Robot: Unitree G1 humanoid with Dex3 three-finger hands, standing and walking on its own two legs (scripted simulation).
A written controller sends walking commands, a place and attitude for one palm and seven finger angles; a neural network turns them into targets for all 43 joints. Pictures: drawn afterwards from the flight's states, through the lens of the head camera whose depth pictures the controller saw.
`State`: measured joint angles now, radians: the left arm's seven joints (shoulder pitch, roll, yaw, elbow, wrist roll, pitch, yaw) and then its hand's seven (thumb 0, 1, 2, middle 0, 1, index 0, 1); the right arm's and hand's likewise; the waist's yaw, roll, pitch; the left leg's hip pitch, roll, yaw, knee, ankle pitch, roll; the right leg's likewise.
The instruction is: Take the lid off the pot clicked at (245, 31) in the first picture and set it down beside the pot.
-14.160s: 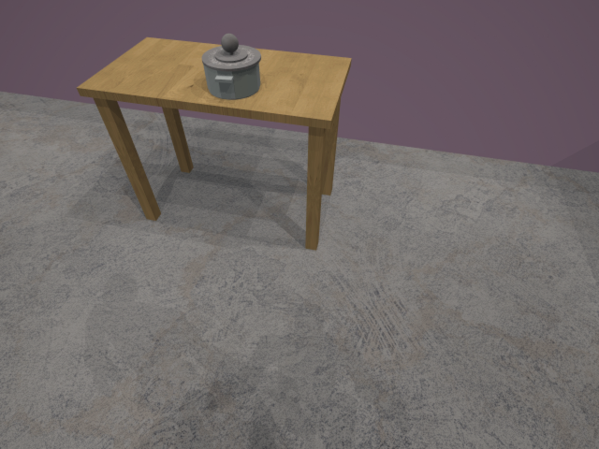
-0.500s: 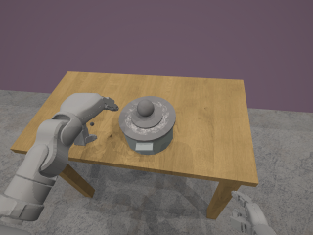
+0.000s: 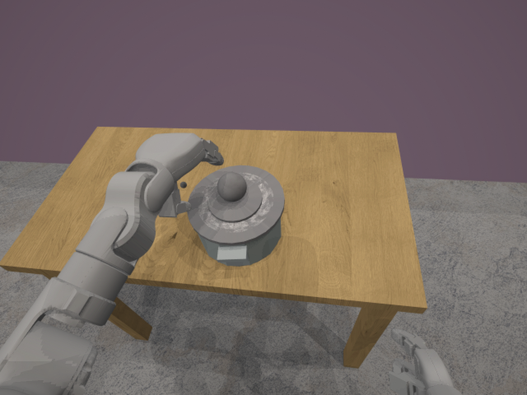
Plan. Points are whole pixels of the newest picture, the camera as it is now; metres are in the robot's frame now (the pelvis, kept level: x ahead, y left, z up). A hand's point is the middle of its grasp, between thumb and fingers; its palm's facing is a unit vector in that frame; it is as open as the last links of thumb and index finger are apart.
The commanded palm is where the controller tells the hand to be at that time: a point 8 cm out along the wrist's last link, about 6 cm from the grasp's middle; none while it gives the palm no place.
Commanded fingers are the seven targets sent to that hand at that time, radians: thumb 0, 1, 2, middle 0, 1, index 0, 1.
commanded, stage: move the open hand above the knob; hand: left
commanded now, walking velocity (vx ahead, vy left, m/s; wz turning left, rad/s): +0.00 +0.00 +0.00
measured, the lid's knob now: (232, 187) +0.45 +0.09 +0.04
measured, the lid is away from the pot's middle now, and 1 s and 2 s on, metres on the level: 0.00 0.00 0.00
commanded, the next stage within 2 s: lower the open fingers around the knob in 1.18 s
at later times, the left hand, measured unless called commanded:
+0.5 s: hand (215, 164) +0.43 +0.10 +0.12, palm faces -0.26 -0.05 -0.96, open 10.6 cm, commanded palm +0.42 +0.11 +0.19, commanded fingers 0.00 -0.30 1.32 -0.78 -0.08 -0.78 -0.08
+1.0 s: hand (217, 164) +0.43 +0.10 +0.12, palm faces -0.25 -0.04 -0.97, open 10.6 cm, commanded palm +0.41 +0.10 +0.19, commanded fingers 0.00 -0.30 1.32 -0.78 -0.08 -0.78 -0.08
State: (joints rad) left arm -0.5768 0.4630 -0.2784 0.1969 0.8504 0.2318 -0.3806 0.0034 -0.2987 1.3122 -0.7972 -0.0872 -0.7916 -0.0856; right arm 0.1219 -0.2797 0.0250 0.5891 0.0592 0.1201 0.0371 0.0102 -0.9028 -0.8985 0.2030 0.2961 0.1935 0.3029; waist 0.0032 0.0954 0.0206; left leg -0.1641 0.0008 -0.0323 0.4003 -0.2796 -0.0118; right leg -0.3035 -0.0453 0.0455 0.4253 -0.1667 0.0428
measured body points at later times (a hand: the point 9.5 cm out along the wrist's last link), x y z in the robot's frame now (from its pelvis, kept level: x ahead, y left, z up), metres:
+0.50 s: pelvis +0.01 +0.00 +0.00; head +0.04 -0.04 +0.44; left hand +0.44 +0.10 +0.18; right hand +0.17 -0.23 -0.13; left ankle -0.05 +0.13 -0.74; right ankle +0.03 -0.15 -0.74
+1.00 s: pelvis +0.00 +0.00 +0.00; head +0.03 -0.04 +0.44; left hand +0.43 +0.10 +0.18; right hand +0.17 -0.23 -0.13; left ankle -0.05 +0.13 -0.74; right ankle +0.03 -0.15 -0.74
